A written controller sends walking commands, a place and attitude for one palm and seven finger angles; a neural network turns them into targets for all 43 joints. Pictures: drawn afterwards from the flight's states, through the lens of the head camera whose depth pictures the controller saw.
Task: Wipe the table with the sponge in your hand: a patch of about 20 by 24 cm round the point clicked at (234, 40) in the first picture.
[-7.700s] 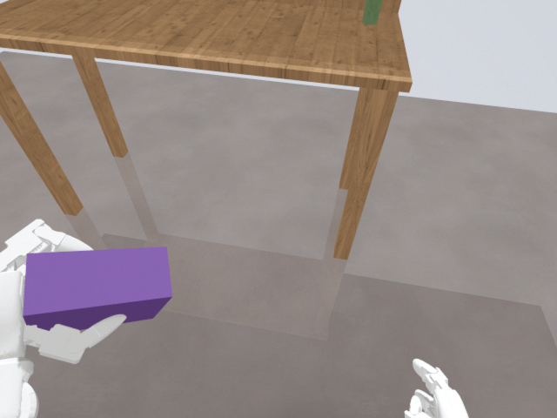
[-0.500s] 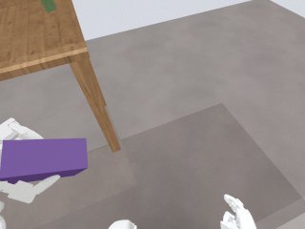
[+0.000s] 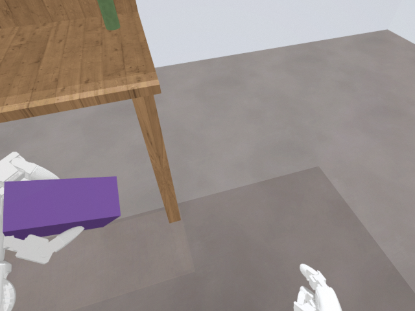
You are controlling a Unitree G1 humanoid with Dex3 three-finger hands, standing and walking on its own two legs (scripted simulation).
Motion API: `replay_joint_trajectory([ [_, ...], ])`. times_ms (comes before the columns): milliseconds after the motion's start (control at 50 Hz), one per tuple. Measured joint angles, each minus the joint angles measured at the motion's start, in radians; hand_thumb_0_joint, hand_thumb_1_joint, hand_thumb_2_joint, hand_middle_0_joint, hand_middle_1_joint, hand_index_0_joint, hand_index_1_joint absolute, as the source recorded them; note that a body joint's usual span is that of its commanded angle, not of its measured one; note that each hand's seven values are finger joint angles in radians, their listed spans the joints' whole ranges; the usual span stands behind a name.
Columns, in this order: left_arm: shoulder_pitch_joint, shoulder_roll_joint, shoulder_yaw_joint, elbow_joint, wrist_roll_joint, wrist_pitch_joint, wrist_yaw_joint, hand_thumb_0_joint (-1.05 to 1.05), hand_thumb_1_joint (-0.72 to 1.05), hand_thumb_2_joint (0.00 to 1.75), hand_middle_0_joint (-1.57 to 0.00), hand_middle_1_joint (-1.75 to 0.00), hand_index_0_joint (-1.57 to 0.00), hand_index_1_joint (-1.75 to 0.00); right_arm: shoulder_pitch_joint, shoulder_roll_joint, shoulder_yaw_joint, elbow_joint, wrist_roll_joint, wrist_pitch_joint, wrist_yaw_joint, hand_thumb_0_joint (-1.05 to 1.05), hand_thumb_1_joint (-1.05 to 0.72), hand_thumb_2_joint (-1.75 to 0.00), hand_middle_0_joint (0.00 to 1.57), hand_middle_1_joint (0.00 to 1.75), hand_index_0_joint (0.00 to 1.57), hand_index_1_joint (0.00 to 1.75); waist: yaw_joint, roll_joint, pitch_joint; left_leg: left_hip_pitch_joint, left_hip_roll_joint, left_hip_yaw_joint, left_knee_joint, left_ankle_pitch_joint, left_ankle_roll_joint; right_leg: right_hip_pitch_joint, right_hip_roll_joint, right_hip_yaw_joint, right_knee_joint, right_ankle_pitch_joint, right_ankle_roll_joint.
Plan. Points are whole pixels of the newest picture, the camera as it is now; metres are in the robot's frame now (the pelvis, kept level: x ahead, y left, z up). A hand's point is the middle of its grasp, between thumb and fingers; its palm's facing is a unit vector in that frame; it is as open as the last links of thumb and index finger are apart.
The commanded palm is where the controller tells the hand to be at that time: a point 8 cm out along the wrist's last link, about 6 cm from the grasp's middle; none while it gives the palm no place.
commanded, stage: take the last steps up to it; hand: left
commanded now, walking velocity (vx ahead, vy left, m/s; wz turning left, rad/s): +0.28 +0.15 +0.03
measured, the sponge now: (79, 206) +0.23 +0.21 +0.15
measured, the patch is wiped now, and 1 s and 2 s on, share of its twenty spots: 0.00 0.00 0.00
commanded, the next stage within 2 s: come to a stop and stand still in 0.48 s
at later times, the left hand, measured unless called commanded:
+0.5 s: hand (36, 140) +0.34 +0.32 +0.18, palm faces +0.36 -0.80 -0.47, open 9.9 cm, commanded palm +0.27 +0.36 +0.19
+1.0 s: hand (26, 128) +0.37 +0.35 +0.18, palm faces +0.35 -0.83 -0.44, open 9.9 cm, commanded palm +0.31 +0.40 +0.19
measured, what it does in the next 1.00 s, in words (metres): walks ahead: left foot, then right foot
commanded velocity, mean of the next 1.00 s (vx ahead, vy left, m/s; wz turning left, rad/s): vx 0.06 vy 0.05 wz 0.01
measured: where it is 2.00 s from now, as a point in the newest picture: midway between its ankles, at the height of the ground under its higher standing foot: outside the picture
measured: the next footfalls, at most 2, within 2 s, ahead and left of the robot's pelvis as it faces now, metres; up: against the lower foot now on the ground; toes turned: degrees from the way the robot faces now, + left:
left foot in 0.34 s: +0.16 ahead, +0.19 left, +0.00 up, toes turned +11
right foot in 0.64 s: +0.20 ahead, +0.00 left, +0.00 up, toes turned -10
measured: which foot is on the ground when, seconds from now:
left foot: down 0.00-0.04, up 0.06-0.32, down 0.34-0.66, up 0.68-0.90, down 0.92-1.00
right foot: down 0.00-0.34, up 0.36-0.62, down 0.64-0.94, up 0.96-1.00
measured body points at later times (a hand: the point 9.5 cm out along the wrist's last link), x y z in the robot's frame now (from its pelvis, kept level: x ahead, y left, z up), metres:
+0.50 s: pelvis +0.10 +0.08 +0.00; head +0.16 +0.08 +0.45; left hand +0.31 +0.36 +0.20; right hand +0.28 -0.16 -0.09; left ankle +0.12 +0.19 -0.73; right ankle +0.06 -0.03 -0.67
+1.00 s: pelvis +0.15 +0.12 +0.00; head +0.18 +0.14 +0.45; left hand +0.34 +0.39 +0.20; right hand +0.32 -0.12 -0.07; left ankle +0.17 +0.23 -0.73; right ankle +0.14 +0.01 -0.71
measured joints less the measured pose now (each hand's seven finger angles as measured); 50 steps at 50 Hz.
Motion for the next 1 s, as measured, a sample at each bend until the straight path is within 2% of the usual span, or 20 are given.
replay_joint_trajectory([
  [40,-0.003,0.002,-0.007,-0.016,0.002,-0.005,-0.005,-0.01,-0.47,0.99,-0.75,-1.35,-0.77,-1.34,0.001,0.007,0.014,0.001,0.001,-0.003,0.008,0.01,-0.9,-0.9,0.2,0.3,0.2,0.3,0.0,0.025,0.01,-0.033,0.011,-0.01,0.091,-0.041,0.006,0.038,0.009,-0.024,-0.1,0.127,-0.033],
  [80,-0.025,-0.01,-0.026,-0.012,-0.001,-0.013,-0.017,-0.01,-0.47,0.99,-0.75,-1.35,-0.77,-1.34,-0.014,0.002,0.014,0.028,0.002,0.012,0.017,0.01,-0.9,-0.9,0.2,0.3,0.2,0.3,0.002,0.04,0.028,-0.12,-0.001,-0.04,0.311,-0.085,0.011,0.044,0.001,-0.04,-0.072,0.117,-0.057],
  [120,-0.025,-0.027,-0.033,-0.006,-0.008,-0.022,-0.026,-0.01,-0.47,0.99,-0.75,-1.35,-0.77,-1.34,-0.028,-0.01,0.013,0.052,0.002,0.034,0.023,0.01,-0.9,-0.9,0.21,0.3,0.2,0.3,0.01,0.035,0.042,-0.205,-0.018,-0.056,0.496,-0.079,0.002,0.065,-0.01,-0.036,-0.09,0.095,-0.054],
  [160,-0.003,-0.035,-0.025,-0.007,-0.008,-0.033,-0.029,-0.01,-0.47,0.99,-0.75,-1.35,-0.77,-1.34,-0.036,-0.023,0.011,0.058,0.0,0.052,0.023,0.01,-0.9,-0.9,0.21,0.3,0.2,0.3,0.01,0.026,0.052,-0.267,-0.011,-0.055,0.551,-0.047,-0.004,0.091,-0.02,-0.029,-0.139,0.108,-0.038],
  [240,0.045,-0.021,-0.002,-0.036,0.0,-0.042,-0.018,-0.01,-0.47,0.99,-0.75,-1.35,-0.77,-1.34,-0.032,-0.045,-0.004,0.033,-0.006,0.059,0.017,0.01,-0.9,-0.9,0.21,0.3,0.2,0.3,0.005,-0.021,0.077,-0.271,0.02,-0.015,0.304,0.019,0.001,0.13,-0.056,-0.011,-0.21,0.129,-0.012],
  [340,0.059,-0.001,0.009,-0.113,0.004,-0.039,0.004,-0.01,-0.47,0.99,-0.75,-1.35,-0.77,-1.34,-0.013,-0.093,-0.043,-0.017,-0.007,0.033,-0.002,0.01,-0.9,-0.9,0.2,0.3,0.2,0.3,0.009,-0.039,0.09,-0.127,0.011,0.044,-0.052,0.156,0.018,0.135,-0.091,0.018,-0.126,0.056,0.035],
  [360,0.039,0.012,0.017,-0.115,0.002,-0.041,0.007,-0.01,-0.47,0.99,-0.75,-1.35,-0.77,-1.34,-0.023,-0.088,-0.057,-0.018,-0.003,0.028,-0.007,0.01,-0.9,-0.9,0.2,0.3,0.2,0.3,0.006,-0.054,0.098,-0.129,0.001,0.054,-0.026,0.15,0.025,0.107,-0.102,0.039,-0.039,0.015,0.029],
  [400,-0.009,0.035,0.03,-0.088,0.001,-0.042,0.01,-0.01,-0.47,0.99,-0.75,-1.35,-0.77,-1.34,-0.047,-0.067,-0.068,-0.016,0.001,0.022,-0.012,0.01,-0.9,-0.9,0.2,0.3,0.2,0.3,0.001,-0.07,0.109,-0.135,-0.006,0.065,0.03,0.106,0.036,0.027,-0.079,0.084,0.189,-0.091,0.013],
  [460,-0.023,0.051,0.05,-0.07,-0.008,-0.024,0.007,-0.01,-0.47,0.99,-0.75,-1.35,-0.77,-1.34,-0.066,-0.033,-0.054,-0.015,0.009,0.007,-0.002,0.01,-0.9,-0.9,0.2,0.3,0.2,0.3,-0.018,-0.061,0.094,-0.119,0.002,0.067,0.022,0.084,0.041,-0.07,-0.038,0.067,0.35,-0.113,0.009],
  [540,0.037,0.037,0.042,-0.12,-0.02,-0.019,0.0,-0.01,-0.47,0.99,-0.75,-1.35,-0.77,-1.34,-0.049,-0.005,-0.023,-0.027,0.012,-0.017,0.012,0.01,-0.9,-0.9,0.2,0.3,0.2,0.3,-0.029,-0.033,0.071,-0.083,0.005,0.077,-0.027,0.083,0.04,-0.097,-0.021,0.004,0.196,-0.015,0.011],
  [620,0.089,0.056,0.033,-0.129,-0.025,-0.019,-0.01,-0.01,-0.47,0.99,-0.75,-1.35,-0.77,-1.34,-0.016,0.003,0.003,-0.025,0.009,-0.01,0.004,0.01,-0.9,-0.9,0.2,0.3,0.2,0.3,-0.025,-0.002,0.054,-0.062,-0.001,0.075,0.002,0.039,0.03,-0.01,0.006,-0.039,-0.095,0.102,0.007],
  [640,0.088,0.059,0.034,-0.118,-0.023,-0.017,-0.012,-0.01,-0.47,0.99,-0.75,-1.35,-0.77,-1.34,-0.011,-0.001,0.007,-0.021,0.01,-0.001,0.0,0.01,-0.9,-0.9,0.2,0.3,0.2,0.3,-0.022,0.011,0.053,-0.065,0.003,0.07,0.035,0.016,0.027,0.012,0.014,-0.045,-0.134,0.16,-0.02],
  [660,0.078,0.053,0.029,-0.099,-0.021,-0.013,-0.015,-0.01,-0.47,0.99,-0.75,-1.35,-0.77,-1.34,-0.013,-0.009,0.009,-0.01,0.01,0.011,-0.003,0.01,-0.9,-0.9,0.2,0.3,0.2,0.3,-0.021,0.032,0.055,-0.073,0.015,0.059,0.076,-0.003,0.024,0.022,0.022,-0.054,-0.129,0.168,-0.05],
  [700,0.048,0.029,0.019,-0.052,-0.025,-0.005,-0.017,-0.01,-0.47,0.99,-0.75,-1.35,-0.77,-1.34,-0.023,-0.022,0.008,0.013,0.012,0.035,0.002,0.01,-0.9,-0.9,0.2,0.3,0.2,0.3,-0.016,0.042,0.058,-0.115,-0.004,0.016,0.215,-0.076,0.0,0.029,0.016,-0.054,-0.108,0.141,-0.079],
  [740,0.024,0.002,0.013,-0.014,-0.025,0.011,-0.011,-0.01,-0.47,0.99,-0.75,-1.35,-0.77,-1.34,-0.038,-0.034,0.011,0.025,0.014,0.051,0.005,0.01,-0.9,-0.9,0.2,0.3,0.2,0.3,-0.011,0.025,0.068,-0.157,-0.033,-0.018,0.345,-0.135,-0.016,0.041,-0.002,-0.038,-0.111,0.131,-0.079],
  [780,0.02,-0.018,0.012,-0.002,-0.017,0.025,-0.001,-0.01,-0.47,0.99,-0.75,-1.35,-0.77,-1.34,-0.051,-0.042,0.017,0.021,0.01,0.062,-0.001,0.01,-0.9,-0.9,0.2,0.3,0.2,0.3,-0.016,0.002,0.079,-0.175,-0.04,-0.028,0.374,-0.145,-0.024,0.056,-0.017,-0.026,-0.131,0.141,-0.07],
  [860,0.043,-0.024,-0.005,-0.066,-0.004,0.036,0.014,-0.01,-0.47,0.99,-0.75,-1.35,-0.77,-1.34,-0.064,-0.056,0.016,-0.018,-0.004,0.073,-0.021,0.01,-0.9,-0.9,0.2,0.3,0.2,0.3,-0.029,-0.037,0.09,-0.153,-0.028,-0.028,0.213,-0.064,-0.025,0.07,-0.033,-0.021,-0.159,0.159,-0.051],
  [920,0.07,-0.008,-0.015,-0.147,-0.006,0.032,0.016,-0.01,-0.47,0.99,-0.75,-1.35,-0.77,-1.34,-0.059,-0.075,0.0,-0.057,-0.007,0.079,-0.031,0.01,-0.9,-0.9,0.2,0.3,0.2,0.3,-0.032,-0.032,0.083,-0.084,-0.011,-0.03,0.007,0.128,-0.016,0.063,-0.024,-0.027,-0.128,0.144,-0.031],
  [960,0.062,0.024,-0.005,-0.161,-0.012,0.02,0.012,-0.01,-0.47,0.99,-0.75,-1.35,-0.77,-1.34,-0.059,-0.059,-0.016,-0.058,-0.005,0.08,-0.037,0.01,-0.9,-0.9,0.2,0.3,0.2,0.3,-0.015,-0.061,0.078,-0.073,-0.019,-0.01,0.004,0.095,0.013,0.041,-0.028,0.003,-0.072,0.082,-0.014],
  [1000,0.042,0.044,0.012,-0.135,-0.013,0.01,0.003,-0.01,-0.47,0.99,-0.75,-1.35,-0.77,-1.34,-0.056,-0.039,-0.017,-0.057,-0.012,0.072,-0.03,0.01,-0.9,-0.9,0.2,0.3,0.2,0.3,-0.006,-0.072,0.069,-0.072,-0.015,-0.005,-0.006,0.088,0.022,0.004,0.0,0.049,0.038,-0.025,-0.002],
])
